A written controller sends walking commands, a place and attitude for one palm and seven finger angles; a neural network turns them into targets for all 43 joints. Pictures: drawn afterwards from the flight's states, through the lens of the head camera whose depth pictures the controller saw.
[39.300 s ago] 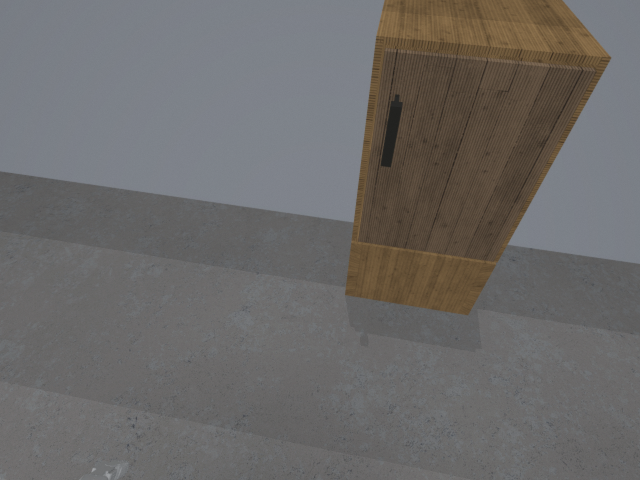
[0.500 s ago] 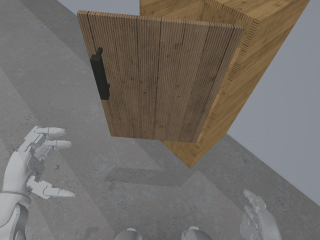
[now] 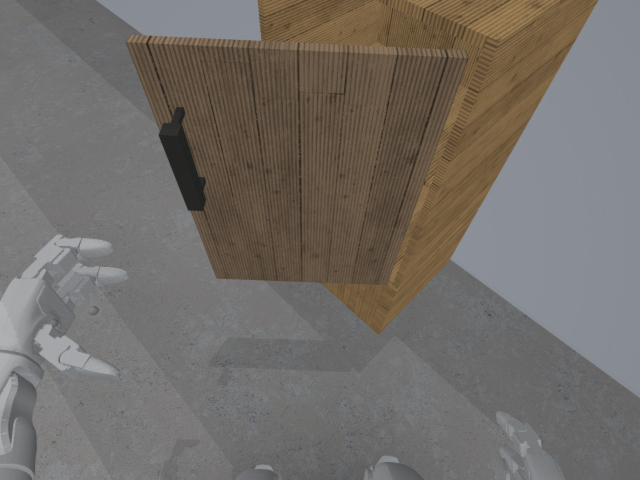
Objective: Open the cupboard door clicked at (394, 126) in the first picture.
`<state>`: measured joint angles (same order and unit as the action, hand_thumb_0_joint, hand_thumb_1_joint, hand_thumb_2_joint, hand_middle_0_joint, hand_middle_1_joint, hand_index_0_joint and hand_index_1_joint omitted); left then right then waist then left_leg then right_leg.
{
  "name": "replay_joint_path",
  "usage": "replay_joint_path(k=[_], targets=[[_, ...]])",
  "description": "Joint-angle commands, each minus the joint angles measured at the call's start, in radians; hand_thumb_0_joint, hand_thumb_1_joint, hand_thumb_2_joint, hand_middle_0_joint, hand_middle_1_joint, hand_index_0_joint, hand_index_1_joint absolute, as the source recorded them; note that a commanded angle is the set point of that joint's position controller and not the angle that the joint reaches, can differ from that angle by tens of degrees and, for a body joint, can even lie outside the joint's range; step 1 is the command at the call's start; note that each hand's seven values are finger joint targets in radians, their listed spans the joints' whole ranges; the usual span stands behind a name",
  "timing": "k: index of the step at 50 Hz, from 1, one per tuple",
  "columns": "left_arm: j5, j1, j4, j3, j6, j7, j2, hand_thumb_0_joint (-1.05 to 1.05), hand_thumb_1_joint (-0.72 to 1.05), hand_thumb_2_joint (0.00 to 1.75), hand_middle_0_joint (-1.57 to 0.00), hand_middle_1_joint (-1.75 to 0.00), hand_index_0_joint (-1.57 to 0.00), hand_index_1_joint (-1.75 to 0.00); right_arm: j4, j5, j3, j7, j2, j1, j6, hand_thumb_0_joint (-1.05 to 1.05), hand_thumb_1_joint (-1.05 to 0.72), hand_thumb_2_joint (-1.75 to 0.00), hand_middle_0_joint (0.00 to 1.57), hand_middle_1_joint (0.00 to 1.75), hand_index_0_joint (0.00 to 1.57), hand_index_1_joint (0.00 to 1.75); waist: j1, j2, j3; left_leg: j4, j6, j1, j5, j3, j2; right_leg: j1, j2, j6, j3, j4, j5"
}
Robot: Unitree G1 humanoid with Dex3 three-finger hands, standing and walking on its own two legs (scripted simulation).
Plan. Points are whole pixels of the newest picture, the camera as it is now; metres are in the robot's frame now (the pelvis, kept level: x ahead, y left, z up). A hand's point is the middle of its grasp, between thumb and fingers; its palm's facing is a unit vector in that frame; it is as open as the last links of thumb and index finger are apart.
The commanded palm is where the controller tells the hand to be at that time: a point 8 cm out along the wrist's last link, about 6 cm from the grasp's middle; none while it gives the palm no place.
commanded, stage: raise the hand with hooked fingers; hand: left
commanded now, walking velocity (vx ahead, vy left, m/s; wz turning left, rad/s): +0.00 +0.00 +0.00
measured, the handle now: (188, 161) +0.55 +0.23 +0.04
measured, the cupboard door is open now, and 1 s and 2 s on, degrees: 44 44 44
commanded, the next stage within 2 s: move the hooked fingers beside the handle in 0.34 s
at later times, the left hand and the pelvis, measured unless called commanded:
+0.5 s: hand (92, 320) +0.28 +0.27 +0.06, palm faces +0.04 -1.00 -0.04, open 14.0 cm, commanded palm +0.26 +0.32 +0.06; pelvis -0.01 -0.01 +0.00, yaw +0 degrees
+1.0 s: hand (111, 263) +0.35 +0.28 +0.05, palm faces +0.03 -1.00 -0.05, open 14.0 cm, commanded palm +0.33 +0.32 +0.05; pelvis -0.01 +0.00 -0.01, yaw -1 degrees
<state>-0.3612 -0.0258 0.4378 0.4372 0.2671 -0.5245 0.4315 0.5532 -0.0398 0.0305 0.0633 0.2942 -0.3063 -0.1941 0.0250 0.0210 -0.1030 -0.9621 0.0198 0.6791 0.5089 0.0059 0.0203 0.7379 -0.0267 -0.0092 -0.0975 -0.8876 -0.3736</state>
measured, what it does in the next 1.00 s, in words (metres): stands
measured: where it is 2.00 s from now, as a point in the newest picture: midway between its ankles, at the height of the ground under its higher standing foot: outside the picture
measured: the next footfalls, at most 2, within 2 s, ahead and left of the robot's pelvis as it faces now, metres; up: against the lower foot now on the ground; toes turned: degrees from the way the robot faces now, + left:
none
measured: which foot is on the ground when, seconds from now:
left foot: down 0.00-1.00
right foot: down 0.00-1.00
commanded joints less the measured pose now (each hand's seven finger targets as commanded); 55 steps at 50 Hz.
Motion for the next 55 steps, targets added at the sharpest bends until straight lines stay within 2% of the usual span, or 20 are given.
replay_joint_path(k=[1,4,5,9,13,20,22,26,27,28,30,33,35,36,37,41,44,47,51,55], targets=[[-0.029,-0.144,-0.241,0.130,0.110,0.025,0.264,0.00,-0.50,0.30,-0.30,-1.20,-0.30,-1.20,-0.136,0.010,-0.065,0.000,0.140,0.003,-0.049,0.00,-0.90,-0.90,0.20,0.30,0.20,0.30,-0.029,0.045,-0.297,0.150,-0.016,-0.070,-0.434,-0.031,-0.025,-0.282,0.033,-0.020,0.049,0.067,0.275],[-0.027,-0.147,-0.222,0.119,0.145,0.048,0.235,0.00,-0.50,0.30,-0.30,-1.20,-0.30,-1.20,-0.130,0.008,-0.065,0.001,0.133,0.007,-0.046,0.00,-0.90,-0.90,0.20,0.30,0.20,0.30,-0.020,0.042,-0.253,0.154,-0.016,-0.052,-0.386,-0.027,-0.025,-0.256,0.032,-0.016,0.050,0.072,0.230],[-0.022,-0.170,-0.219,0.128,0.151,0.053,0.256,0.00,-0.50,0.30,-0.30,-1.20,-0.30,-1.20,-0.125,0.010,-0.063,0.002,0.136,0.007,-0.044,0.00,-0.90,-0.90,0.20,0.30,0.20,0.30,-0.021,0.068,-0.242,0.154,-0.016,-0.047,-0.373,-0.027,-0.024,-0.250,0.032,-0.020,0.054,0.071,0.216],[-0.006,-0.169,-0.209,0.092,0.145,0.039,0.234,0.00,-0.50,0.30,-0.30,-1.20,-0.30,-1.20,-0.126,0.006,-0.060,0.007,0.131,0.017,-0.043,0.00,-0.90,-0.90,0.20,0.30,0.20,0.30,-0.017,0.125,-0.246,0.168,-0.013,-0.065,-0.336,-0.024,-0.026,-0.243,0.026,-0.020,0.058,0.087,0.180],[-0.013,-0.150,-0.201,0.089,0.132,0.020,0.232,0.00,-0.50,0.30,-0.30,-1.20,-0.30,-1.20,-0.131,0.002,-0.060,0.014,0.133,0.016,-0.042,0.00,-0.90,-0.90,0.20,0.30,0.20,0.30,-0.013,0.059,-0.256,0.168,-0.007,-0.056,-0.331,-0.025,-0.024,-0.264,0.027,-0.014,0.059,0.095,0.188],[-0.026,-0.193,-0.145,0.096,0.129,0.017,0.232,0.00,-0.50,0.30,-0.30,-1.20,-0.30,-1.20,-0.124,0.004,-0.051,0.021,0.136,0.026,-0.043,0.00,-0.90,-0.90,0.20,0.30,0.20,0.30,-0.010,0.035,-0.199,0.168,-0.008,-0.024,-0.273,-0.028,-0.026,-0.243,0.027,-0.018,0.063,0.102,0.133],[-0.019,-0.193,-0.154,0.087,0.132,0.014,0.227,0.00,-0.50,0.30,-0.30,-1.20,-0.30,-1.20,-0.129,0.003,-0.052,0.019,0.134,0.026,-0.044,0.00,-0.90,-0.90,0.20,0.30,0.20,0.30,-0.013,0.037,-0.229,0.170,-0.007,-0.035,-0.279,-0.028,-0.027,-0.252,0.025,-0.015,0.064,0.099,0.139],[-0.001,-0.359,-0.104,0.099,0.136,0.010,0.279,0.00,-0.50,0.30,-0.30,-1.20,-0.30,-1.20,-0.101,0.003,-0.048,0.030,0.139,0.016,-0.040,0.00,-0.90,-0.90,0.20,0.30,0.20,0.30,0.019,0.049,-0.201,0.153,-0.005,-0.014,-0.236,-0.027,-0.024,-0.207,0.027,-0.014,0.076,0.101,0.098],[0.003,-0.405,-0.079,0.075,0.136,0.006,0.262,0.00,-0.50,0.30,-0.30,-1.20,-0.30,-1.20,-0.097,0.003,-0.043,0.034,0.139,0.019,-0.040,0.00,-0.90,-0.90,0.20,0.30,0.20,0.30,0.027,0.064,-0.190,0.152,-0.005,-0.004,-0.210,-0.027,-0.026,-0.192,0.025,-0.014,0.079,0.103,0.069],[0.006,-0.444,-0.057,0.091,0.139,0.006,0.287,0.00,-0.50,0.30,-0.30,-1.20,-0.30,-1.20,-0.091,0.002,-0.045,0.039,0.143,0.011,-0.040,0.00,-0.90,-0.90,0.20,0.30,0.20,0.30,0.032,0.039,-0.191,0.148,-0.003,0.003,-0.200,-0.031,-0.023,-0.185,0.025,-0.012,0.080,0.104,0.055],[0.010,-0.499,-0.054,0.084,0.150,-0.003,0.298,0.00,-0.50,0.30,-0.30,-1.20,-0.30,-1.20,-0.082,0.004,-0.046,0.042,0.145,0.006,-0.043,0.00,-0.90,-0.90,0.20,0.30,0.20,0.30,0.030,0.080,-0.233,0.139,-0.004,-0.018,-0.229,-0.033,-0.023,-0.190,0.026,-0.018,0.082,0.087,0.085],[0.024,-0.470,-0.050,0.073,0.153,-0.016,0.293,0.00,-0.50,0.30,-0.30,-1.20,-0.30,-1.20,-0.083,0.006,-0.049,0.037,0.139,-0.008,-0.042,0.00,-0.90,-0.90,0.20,0.30,0.20,0.30,0.006,0.134,-0.334,0.139,-0.012,-0.078,-0.336,-0.036,-0.023,-0.219,0.024,-0.022,0.069,0.063,0.182],[0.021,-0.437,-0.021,0.084,0.140,-0.018,0.303,0.00,-0.50,0.30,-0.30,-1.20,-0.30,-1.20,-0.082,0.008,-0.053,0.031,0.144,-0.023,-0.038,0.00,-0.90,-0.90,0.20,0.30,0.20,0.30,-0.002,0.112,-0.353,0.133,-0.015,-0.084,-0.408,-0.040,-0.018,-0.234,0.029,-0.024,0.062,0.051,0.239],[0.021,-0.429,0.004,0.075,0.127,-0.018,0.285,0.00,-0.50,0.30,-0.30,-1.20,-0.30,-1.20,-0.085,0.007,-0.051,0.026,0.142,-0.023,-0.032,0.00,-0.90,-0.90,0.20,0.30,0.20,0.30,0.000,0.098,-0.343,0.133,-0.015,-0.072,-0.410,-0.035,-0.019,-0.233,0.029,-0.020,0.062,0.052,0.249],[0.020,-0.421,0.042,0.105,0.115,-0.012,0.310,0.00,-0.50,0.30,-0.30,-1.20,-0.30,-1.20,-0.083,0.006,-0.055,0.026,0.147,-0.028,-0.024,0.00,-0.90,-0.90,0.20,0.30,0.20,0.30,0.000,0.058,-0.315,0.134,-0.014,-0.043,-0.395,-0.032,-0.016,-0.229,0.029,-0.016,0.061,0.056,0.248],[0.025,-0.470,0.126,0.144,0.091,0.007,0.352,0.00,-0.50,0.30,-0.30,-1.20,-0.30,-1.20,-0.091,0.006,-0.052,0.019,0.157,-0.034,0.004,0.00,-0.90,-0.90,0.20,0.30,0.20,0.30,0.003,0.005,-0.263,0.139,-0.009,0.034,-0.326,-0.018,-0.021,-0.239,0.028,-0.014,0.070,0.066,0.215],[0.047,-0.521,0.094,0.140,0.121,0.022,0.362,0.00,-0.50,0.30,-0.30,-1.20,-0.30,-1.20,-0.097,0.010,-0.058,0.013,0.153,-0.048,0.014,0.00,-0.90,-0.90,0.20,0.30,0.20,0.30,0.004,0.053,-0.298,0.137,-0.008,0.015,-0.346,-0.016,-0.020,-0.234,0.029,-0.015,0.073,0.056,0.229],[0.052,-0.552,0.038,0.134,0.165,0.017,0.367,0.00,-0.50,0.30,-0.30,-1.20,-0.30,-1.20,-0.093,0.015,-0.063,0.007,0.148,-0.068,0.025,0.00,-0.90,-0.90,0.20,0.30,0.20,0.30,0.006,0.106,-0.391,0.121,-0.011,-0.052,-0.437,-0.018,-0.016,-0.246,0.036,-0.017,0.077,0.039,0.289],[0.048,-0.640,0.160,0.111,0.168,-0.003,0.351,0.00,-0.50,0.30,-0.30,-1.20,-0.30,-1.20,-0.062,0.010,-0.060,0.014,0.159,-0.081,0.041,0.00,-0.90,-0.90,0.20,0.30,0.20,0.30,0.043,0.049,-0.309,0.119,-0.006,0.001,-0.342,-0.024,-0.010,-0.184,0.041,-0.015,0.072,0.048,0.218],[0.063,-0.702,0.208,0.120,0.151,-0.017,0.392,0.00,-0.50,0.30,-0.30,-1.20,-0.30,-1.20,-0.056,0.011,-0.062,0.018,0.167,-0.094,0.055,0.00,-0.90,-0.90,0.20,0.30,0.20,0.30,0.038,0.105,-0.335,0.116,-0.005,-0.006,-0.356,-0.023,-0.014,-0.181,0.036,-0.021,0.074,0.042,0.226]])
